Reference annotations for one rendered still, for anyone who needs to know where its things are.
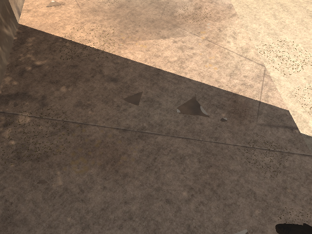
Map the robot right hand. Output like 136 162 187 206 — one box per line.
275 223 312 234

